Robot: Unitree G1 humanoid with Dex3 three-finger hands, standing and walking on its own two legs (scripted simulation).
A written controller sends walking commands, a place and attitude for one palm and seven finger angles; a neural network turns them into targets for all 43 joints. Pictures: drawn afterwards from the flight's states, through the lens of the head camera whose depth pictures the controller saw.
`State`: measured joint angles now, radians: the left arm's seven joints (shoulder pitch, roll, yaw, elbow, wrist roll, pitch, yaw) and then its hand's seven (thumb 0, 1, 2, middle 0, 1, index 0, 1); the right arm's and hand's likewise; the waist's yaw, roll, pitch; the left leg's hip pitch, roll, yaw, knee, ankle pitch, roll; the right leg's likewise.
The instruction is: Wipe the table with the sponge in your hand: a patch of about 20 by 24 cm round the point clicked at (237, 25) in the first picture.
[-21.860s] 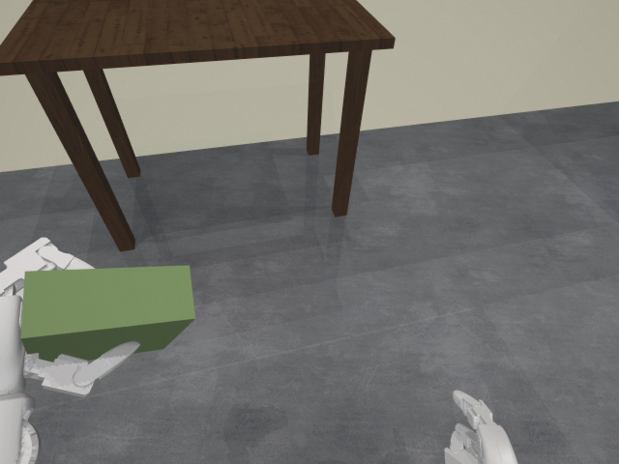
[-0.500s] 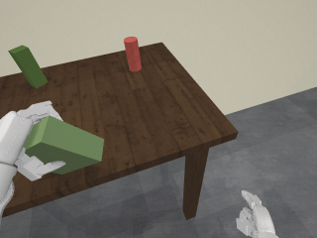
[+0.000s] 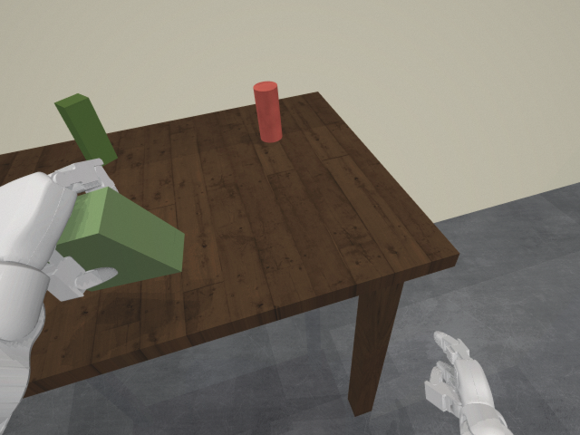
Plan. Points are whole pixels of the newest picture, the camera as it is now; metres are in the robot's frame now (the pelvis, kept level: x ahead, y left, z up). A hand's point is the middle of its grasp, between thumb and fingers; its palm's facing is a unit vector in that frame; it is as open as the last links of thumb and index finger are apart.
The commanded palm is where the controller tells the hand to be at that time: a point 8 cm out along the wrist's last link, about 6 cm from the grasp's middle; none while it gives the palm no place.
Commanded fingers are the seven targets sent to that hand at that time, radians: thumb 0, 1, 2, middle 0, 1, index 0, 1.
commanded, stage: turn the palm down, sponge in hand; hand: left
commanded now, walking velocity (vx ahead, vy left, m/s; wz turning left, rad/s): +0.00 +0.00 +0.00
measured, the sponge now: (112, 252) +0.25 +0.26 +0.18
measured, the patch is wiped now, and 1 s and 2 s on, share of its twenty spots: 0.00 0.00 0.00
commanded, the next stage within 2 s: move the sponge above the wiping area in 0.94 s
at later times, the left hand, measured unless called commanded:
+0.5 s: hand (41, 191) +0.25 +0.30 +0.27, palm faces +0.39 -0.04 -0.92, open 9.5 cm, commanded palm +0.19 +0.29 +0.30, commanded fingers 0.00 0.10 1.30 -1.20 -1.60 -1.20 -1.60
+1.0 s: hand (61, 207) +0.25 +0.28 +0.25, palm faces +0.35 -0.06 -0.93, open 9.5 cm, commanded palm +0.19 +0.27 +0.30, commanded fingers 0.00 0.10 1.30 -1.20 -1.60 -1.20 -1.60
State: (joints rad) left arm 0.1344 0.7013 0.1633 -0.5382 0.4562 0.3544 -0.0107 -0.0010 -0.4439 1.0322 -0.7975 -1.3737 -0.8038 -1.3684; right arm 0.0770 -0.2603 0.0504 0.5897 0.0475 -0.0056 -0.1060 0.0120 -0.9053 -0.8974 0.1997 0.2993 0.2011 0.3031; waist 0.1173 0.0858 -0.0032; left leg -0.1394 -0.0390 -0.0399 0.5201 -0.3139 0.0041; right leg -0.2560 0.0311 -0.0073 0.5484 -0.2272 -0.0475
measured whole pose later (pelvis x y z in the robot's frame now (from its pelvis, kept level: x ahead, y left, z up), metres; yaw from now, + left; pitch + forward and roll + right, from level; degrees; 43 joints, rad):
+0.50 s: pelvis +0.00 +0.01 +0.01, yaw +0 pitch -3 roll +1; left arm -0.07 0.71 0.12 -0.44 0.69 0.54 -0.11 0.00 -0.45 1.03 -0.80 -1.38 -0.80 -1.37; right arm -0.02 -0.26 0.09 0.62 0.06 0.05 -0.06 0.01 -0.90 -0.90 0.20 0.30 0.21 0.31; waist 0.15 0.11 -0.01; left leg -0.10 -0.05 -0.03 0.41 -0.25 0.01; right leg -0.22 0.02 0.00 0.45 -0.18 -0.04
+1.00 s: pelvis +0.00 -0.01 +0.01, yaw +0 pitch -3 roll +2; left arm -0.05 0.67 0.11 -0.39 0.70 0.55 -0.11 0.00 -0.44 1.04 -0.79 -1.38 -0.80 -1.38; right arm -0.02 -0.28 0.07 0.62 0.07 0.04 -0.06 0.01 -0.90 -0.90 0.20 0.30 0.20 0.30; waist 0.14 0.13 -0.01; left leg -0.11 -0.03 -0.04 0.43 -0.26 -0.01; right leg -0.24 0.04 -0.01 0.48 -0.18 -0.06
